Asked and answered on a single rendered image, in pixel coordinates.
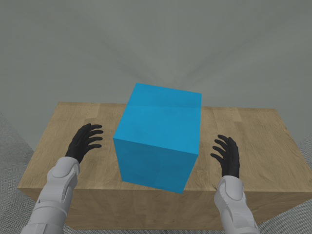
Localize robot left hand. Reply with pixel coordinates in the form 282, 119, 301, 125
65, 123, 103, 164

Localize carton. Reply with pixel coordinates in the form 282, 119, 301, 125
113, 83, 202, 194

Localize right robot forearm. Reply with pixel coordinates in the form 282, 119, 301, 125
214, 175, 261, 234

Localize left robot forearm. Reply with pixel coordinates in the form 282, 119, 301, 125
20, 156, 80, 234

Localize pedestal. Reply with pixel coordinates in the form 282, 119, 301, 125
17, 101, 312, 231

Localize robot right hand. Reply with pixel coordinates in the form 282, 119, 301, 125
210, 135, 240, 178

